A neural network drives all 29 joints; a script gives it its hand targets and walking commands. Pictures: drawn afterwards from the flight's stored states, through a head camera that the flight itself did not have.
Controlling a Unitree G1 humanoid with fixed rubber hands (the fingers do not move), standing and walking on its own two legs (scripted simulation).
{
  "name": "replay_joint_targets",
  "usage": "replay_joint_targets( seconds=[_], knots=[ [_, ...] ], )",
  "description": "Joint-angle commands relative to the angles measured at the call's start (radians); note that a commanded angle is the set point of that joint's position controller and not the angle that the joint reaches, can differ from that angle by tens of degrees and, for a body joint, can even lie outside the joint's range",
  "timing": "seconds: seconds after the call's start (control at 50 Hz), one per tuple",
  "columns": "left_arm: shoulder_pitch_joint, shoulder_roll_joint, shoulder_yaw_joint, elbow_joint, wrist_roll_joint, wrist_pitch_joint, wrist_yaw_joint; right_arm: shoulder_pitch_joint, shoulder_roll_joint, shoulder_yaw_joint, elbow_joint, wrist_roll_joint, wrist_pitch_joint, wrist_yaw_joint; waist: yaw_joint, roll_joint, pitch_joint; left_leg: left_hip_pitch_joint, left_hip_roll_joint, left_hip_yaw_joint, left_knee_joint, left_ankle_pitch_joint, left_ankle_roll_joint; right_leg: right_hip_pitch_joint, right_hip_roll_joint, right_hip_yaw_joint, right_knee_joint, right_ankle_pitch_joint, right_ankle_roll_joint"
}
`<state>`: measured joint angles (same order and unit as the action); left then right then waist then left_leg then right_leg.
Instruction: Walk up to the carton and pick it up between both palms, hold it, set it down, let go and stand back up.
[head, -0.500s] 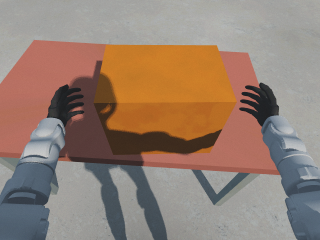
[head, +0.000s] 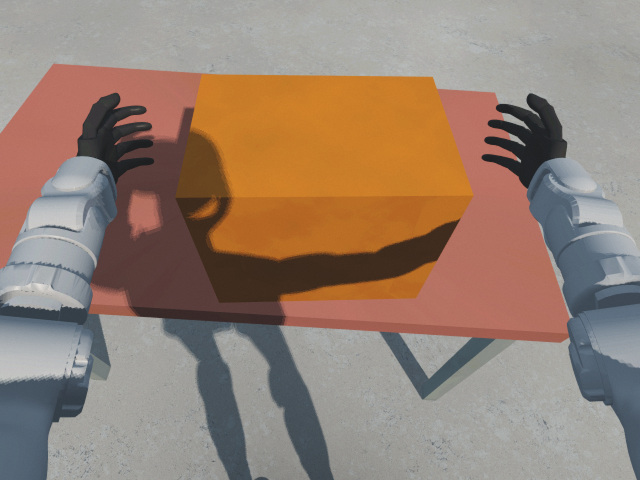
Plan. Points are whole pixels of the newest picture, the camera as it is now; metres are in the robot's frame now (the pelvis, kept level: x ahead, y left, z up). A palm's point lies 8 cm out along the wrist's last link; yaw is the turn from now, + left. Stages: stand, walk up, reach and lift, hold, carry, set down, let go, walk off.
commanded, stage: reach and lift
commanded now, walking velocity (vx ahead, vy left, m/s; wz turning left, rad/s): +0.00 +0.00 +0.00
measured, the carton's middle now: (319, 197) +0.51 +0.01 +0.01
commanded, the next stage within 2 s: none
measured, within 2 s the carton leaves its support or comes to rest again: neither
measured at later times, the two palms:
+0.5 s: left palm (98, 179) +0.46 +0.29 +0.09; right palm (508, 167) +0.48 -0.23 +0.11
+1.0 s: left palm (145, 205) +0.48 +0.26 +0.02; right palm (482, 206) +0.48 -0.23 +0.03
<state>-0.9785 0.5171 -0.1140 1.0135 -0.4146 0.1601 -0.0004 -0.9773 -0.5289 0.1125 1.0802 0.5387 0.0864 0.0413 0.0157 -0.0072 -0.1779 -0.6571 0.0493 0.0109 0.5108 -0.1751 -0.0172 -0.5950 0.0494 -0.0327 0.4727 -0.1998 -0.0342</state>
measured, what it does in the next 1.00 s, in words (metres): stands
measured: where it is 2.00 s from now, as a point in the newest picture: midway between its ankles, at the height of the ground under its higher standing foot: outside the picture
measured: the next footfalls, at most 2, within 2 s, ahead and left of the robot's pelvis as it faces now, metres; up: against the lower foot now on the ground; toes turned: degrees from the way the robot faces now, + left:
none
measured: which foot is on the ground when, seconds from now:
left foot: down 0.00-1.00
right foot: down 0.00-1.00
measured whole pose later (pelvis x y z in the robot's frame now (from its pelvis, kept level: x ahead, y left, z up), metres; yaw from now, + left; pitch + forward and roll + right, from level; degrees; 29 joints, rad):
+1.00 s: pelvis +0.00 +0.01 -0.04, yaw -1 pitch +32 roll -2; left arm -1.07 0.43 -0.18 1.37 -0.46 -0.24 -0.02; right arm -1.03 -0.44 0.17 1.28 0.53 -0.20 0.03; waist 0.02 0.01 -0.29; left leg -1.06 0.05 0.00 0.78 -0.28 -0.01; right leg -1.00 0.05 -0.05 0.73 -0.30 -0.02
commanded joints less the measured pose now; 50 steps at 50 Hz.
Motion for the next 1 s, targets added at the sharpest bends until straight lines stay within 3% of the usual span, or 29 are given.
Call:
replay_joint_targets(
  seconds=[0.0,0.2,0.22,0.24,0.26,0.34,0.52,0.66,0.82,0.98],
  knots=[
    [-0.654,0.241,0.046,-0.168,-0.009,-0.066,0.009,-0.596,-0.304,-0.078,-0.182,-0.009,-0.064,0.002,-0.011,0.025,-0.872,0.457,-0.041,-0.007,0.049,0.392,-0.005,0.242,0.008,-0.024,0.022,0.574,0.106],
    [-0.794,0.232,-0.024,-0.020,-0.036,-0.081,0.017,-0.718,-0.302,-0.057,-0.066,-0.012,-0.054,0.013,-0.026,0.035,-0.925,0.442,-0.035,-0.013,0.070,0.402,-0.016,0.191,0.011,-0.039,0.035,0.584,0.106],
    [-0.764,0.265,-0.028,0.091,-0.064,-0.104,0.017,-0.717,-0.238,-0.005,-0.063,-0.016,-0.059,0.022,0.033,0.012,-0.853,0.309,-0.047,-0.016,0.048,0.291,0.012,0.201,-0.019,-0.041,0.039,0.459,0.096],
    [-0.773,0.251,-0.049,0.127,-0.063,-0.126,0.018,-0.714,-0.225,-0.002,-0.018,-0.016,-0.064,0.026,0.016,-0.012,-0.840,0.259,-0.043,-0.013,0.029,0.245,0.022,0.242,-0.019,-0.036,0.059,0.446,0.100],
    [-0.762,0.238,-0.059,0.164,-0.054,-0.146,0.015,-0.698,-0.211,0.014,0.020,-0.007,-0.073,0.030,0.020,-0.009,-0.818,0.239,-0.040,-0.010,0.026,0.240,0.021,0.260,-0.023,-0.032,0.068,0.452,0.101],
    [-0.705,0.195,-0.073,0.234,-0.027,-0.229,-0.016,-0.624,-0.208,0.042,0.118,0.010,-0.142,0.029,0.005,0.018,-0.788,0.272,-0.032,-0.007,0.043,0.346,-0.001,0.232,-0.023,-0.037,0.069,0.510,0.107],
    [-0.731,0.158,-0.080,0.140,-0.066,-0.394,-0.012,-0.629,-0.227,-0.047,0.032,-0.055,-0.286,0.004,-0.011,0.097,-1.019,0.403,-0.023,0.006,0.154,0.489,-0.056,0.018,0.005,-0.079,0.087,0.487,0.092],
    [-0.687,0.173,-0.038,0.103,-0.053,-0.438,-0.002,-0.618,-0.231,-0.069,-0.005,-0.083,-0.333,-0.013,-0.013,0.058,-1.187,0.311,-0.032,0.012,0.247,0.535,-0.050,0.044,0.009,-0.061,0.180,0.596,0.112],
    [-0.664,0.197,-0.025,0.188,-0.046,-0.481,-0.016,-0.593,-0.184,-0.008,-0.005,-0.040,-0.358,-0.024,0.001,-0.018,-1.176,0.072,-0.054,0.030,0.273,0.425,-0.013,0.169,-0.006,-0.017,0.264,0.648,0.151],
    [-0.653,0.160,-0.034,0.180,-0.047,-0.451,-0.010,-0.591,-0.182,0.032,0.006,0.001,-0.355,-0.006,0.019,0.025,-1.148,0.183,-0.037,0.010,0.304,0.504,-0.032,0.049,0.012,-0.043,0.278,0.625,0.146]
  ],
)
